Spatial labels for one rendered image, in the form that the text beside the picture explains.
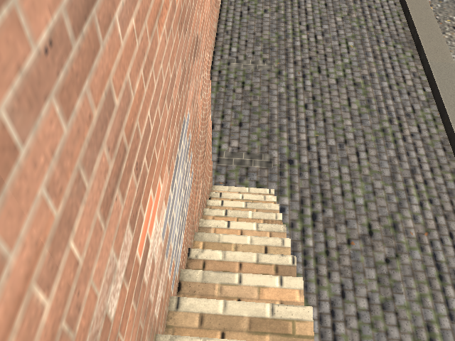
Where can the stairs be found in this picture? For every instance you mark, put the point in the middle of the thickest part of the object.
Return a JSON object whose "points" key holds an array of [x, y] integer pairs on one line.
{"points": [[240, 279]]}

